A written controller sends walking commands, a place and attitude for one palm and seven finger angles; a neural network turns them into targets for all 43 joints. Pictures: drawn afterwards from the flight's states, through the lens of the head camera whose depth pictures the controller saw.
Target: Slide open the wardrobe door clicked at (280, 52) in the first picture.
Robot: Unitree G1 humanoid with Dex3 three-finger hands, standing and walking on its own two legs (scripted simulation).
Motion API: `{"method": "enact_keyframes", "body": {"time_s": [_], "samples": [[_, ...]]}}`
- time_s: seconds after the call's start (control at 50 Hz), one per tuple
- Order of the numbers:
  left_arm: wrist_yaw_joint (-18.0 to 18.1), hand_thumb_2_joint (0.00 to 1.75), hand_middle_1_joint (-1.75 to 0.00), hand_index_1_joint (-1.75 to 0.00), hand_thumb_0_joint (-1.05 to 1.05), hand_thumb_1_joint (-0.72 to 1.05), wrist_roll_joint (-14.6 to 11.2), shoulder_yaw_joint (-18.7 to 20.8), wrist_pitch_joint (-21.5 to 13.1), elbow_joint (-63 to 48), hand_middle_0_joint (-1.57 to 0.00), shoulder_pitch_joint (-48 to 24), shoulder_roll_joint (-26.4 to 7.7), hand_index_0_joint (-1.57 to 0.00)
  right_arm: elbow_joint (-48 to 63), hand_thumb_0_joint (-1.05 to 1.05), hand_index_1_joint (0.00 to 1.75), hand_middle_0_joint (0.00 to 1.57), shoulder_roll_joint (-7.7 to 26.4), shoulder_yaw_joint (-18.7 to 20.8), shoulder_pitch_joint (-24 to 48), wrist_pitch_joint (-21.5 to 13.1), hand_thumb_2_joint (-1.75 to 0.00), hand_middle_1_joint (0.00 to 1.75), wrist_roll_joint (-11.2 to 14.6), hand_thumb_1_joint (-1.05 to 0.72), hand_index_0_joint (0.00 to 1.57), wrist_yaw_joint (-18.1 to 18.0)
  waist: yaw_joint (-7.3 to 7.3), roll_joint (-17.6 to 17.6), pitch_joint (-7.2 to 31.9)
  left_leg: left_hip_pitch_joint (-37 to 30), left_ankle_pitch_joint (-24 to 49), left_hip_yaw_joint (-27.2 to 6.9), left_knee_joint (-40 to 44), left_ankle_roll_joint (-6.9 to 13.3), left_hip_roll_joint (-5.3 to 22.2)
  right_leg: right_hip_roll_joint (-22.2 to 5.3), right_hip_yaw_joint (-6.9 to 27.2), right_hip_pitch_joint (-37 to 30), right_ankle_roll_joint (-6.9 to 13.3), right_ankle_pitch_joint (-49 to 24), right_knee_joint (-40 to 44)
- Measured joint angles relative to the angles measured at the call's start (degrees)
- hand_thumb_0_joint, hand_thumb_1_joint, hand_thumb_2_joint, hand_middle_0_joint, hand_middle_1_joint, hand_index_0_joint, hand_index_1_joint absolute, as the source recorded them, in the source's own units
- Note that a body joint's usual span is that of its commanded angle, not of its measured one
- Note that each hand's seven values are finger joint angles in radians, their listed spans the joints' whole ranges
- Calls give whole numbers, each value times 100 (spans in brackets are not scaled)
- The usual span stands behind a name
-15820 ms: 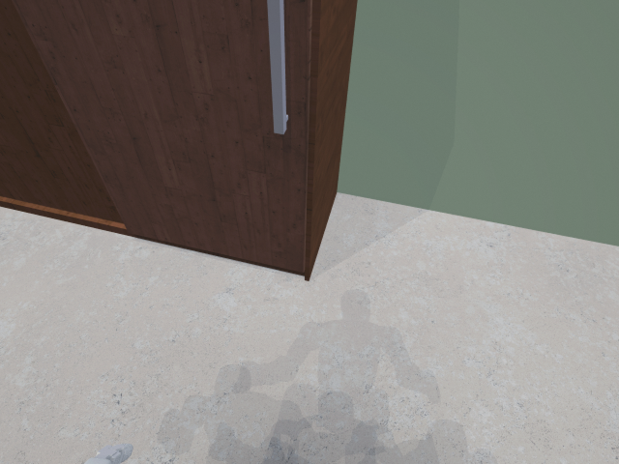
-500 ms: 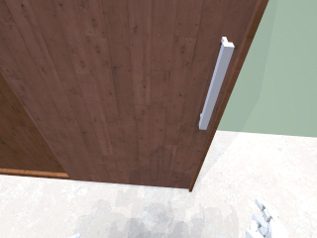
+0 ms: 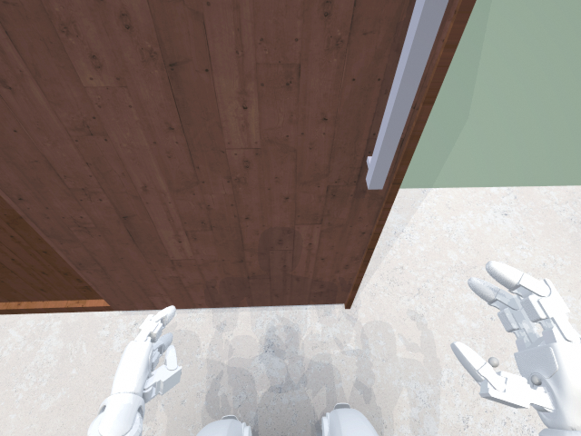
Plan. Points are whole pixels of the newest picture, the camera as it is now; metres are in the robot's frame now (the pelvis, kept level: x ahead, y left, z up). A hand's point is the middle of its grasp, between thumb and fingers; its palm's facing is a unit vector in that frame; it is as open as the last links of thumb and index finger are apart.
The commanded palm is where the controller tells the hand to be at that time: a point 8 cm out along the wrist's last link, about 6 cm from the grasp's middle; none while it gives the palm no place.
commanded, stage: raise the hand with hooked fingers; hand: right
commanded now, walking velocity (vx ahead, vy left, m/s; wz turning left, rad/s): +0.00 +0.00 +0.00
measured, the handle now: (394, 99) +0.54 -0.14 +0.17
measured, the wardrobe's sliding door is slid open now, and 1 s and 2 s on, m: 0.00 0.00 0.00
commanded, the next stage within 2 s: move the hooked fingers beside the handle in 1.44 s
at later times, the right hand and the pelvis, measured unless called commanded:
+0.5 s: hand (540, 297) +0.25 -0.25 +0.13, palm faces -0.03 +1.00 -0.09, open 12.9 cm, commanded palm +0.23 -0.31 +0.15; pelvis +0.02 -0.02 +0.04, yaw +2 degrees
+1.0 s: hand out of the picture +0.31 -0.31 +0.21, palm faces +0.05 +1.00 -0.08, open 13.9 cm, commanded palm +0.27 -0.34 +0.21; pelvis +0.02 -0.03 +0.06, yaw +1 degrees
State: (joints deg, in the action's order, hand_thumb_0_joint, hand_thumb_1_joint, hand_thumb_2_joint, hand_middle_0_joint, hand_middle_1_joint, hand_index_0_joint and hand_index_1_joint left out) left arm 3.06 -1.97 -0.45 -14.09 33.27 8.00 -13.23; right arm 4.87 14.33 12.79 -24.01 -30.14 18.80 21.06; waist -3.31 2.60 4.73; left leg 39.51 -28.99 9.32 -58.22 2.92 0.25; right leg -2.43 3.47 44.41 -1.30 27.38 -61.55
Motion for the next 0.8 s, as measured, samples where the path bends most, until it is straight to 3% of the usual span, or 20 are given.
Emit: {"method": "enact_keyframes", "body": {"time_s": [0.08,0.14,0.18,0.24,0.32,0.42,0.56,0.72,0.8], "samples": [[103,89,-30,-30,2,90,-102,-175,194,-17,-21,227,218,-20,-533,1,73,24,346,48,512,1353,-62,72,68,-24,25,492,252,25,-18,-163,135,-212,280,-47,3,-4,-222,-316,11,-139,429],[135,89,-30,-30,2,90,-103,-138,256,-55,-21,516,271,-20,-559,1,78,26,413,394,349,1903,-59,77,279,-17,26,262,412,-15,3,-427,250,-365,596,-83,-18,-19,-383,-676,41,-230,818],[128,89,-30,-30,2,90,-100,-32,217,-34,-21,713,250,-20,-333,1,81,26,344,676,122,1851,-57,80,399,-12,26,-44,441,-62,35,-592,310,-422,787,-97,-27,-20,-443,-869,55,-272,1023],[109,89,-30,-30,2,90,-95,126,122,66,-21,930,108,-20,-8,1,85,26,239,921,-74,1488,-54,84,433,-6,27,-320,373,-113,70,-785,368,-423,995,-127,-8,10,-449,-1043,83,-320,1208],[120,89,-30,-30,2,91,-127,209,1,189,-21,958,-198,-20,-92,0,91,27,203,815,7,1290,-50,90,340,4,27,-124,275,-62,68,-904,421,-358,1132,-183,43,71,-385,-1082,149,-356,1254],[250,89,-30,-30,2,91,-157,148,-154,172,-20,720,-348,-20,-484,0,99,27,391,483,399,1684,-45,98,182,16,28,232,247,-65,-63,-1089,535,-363,1300,-236,75,113,-395,-1241,220,-436,1369],[263,89,-30,-30,2,91,-157,-89,-292,2,-20,533,-126,-20,-300,0,109,29,651,817,1048,1763,-38,108,289,32,29,-51,225,-148,-83,-1575,675,-384,1641,-264,83,138,-420,-1715,242,-542,1670],[279,89,-30,-30,1,90,-218,-348,-159,-140,-21,504,-89,-20,-992,-1,117,30,884,884,1755,2918,-32,117,179,45,30,213,110,39,-129,-1938,855,-394,2014,-326,142,215,-439,-2073,303,-722,2044],[321,89,-30,-30,1,90,-179,-397,-139,-63,-21,516,-76,-20,-1017,-1,119,30,897,937,1953,3004,-31,118,112,48,30,228,76,-5,-280,-2071,933,-399,2157,-320,144,224,-446,-2218,300,-810,2208]]}}
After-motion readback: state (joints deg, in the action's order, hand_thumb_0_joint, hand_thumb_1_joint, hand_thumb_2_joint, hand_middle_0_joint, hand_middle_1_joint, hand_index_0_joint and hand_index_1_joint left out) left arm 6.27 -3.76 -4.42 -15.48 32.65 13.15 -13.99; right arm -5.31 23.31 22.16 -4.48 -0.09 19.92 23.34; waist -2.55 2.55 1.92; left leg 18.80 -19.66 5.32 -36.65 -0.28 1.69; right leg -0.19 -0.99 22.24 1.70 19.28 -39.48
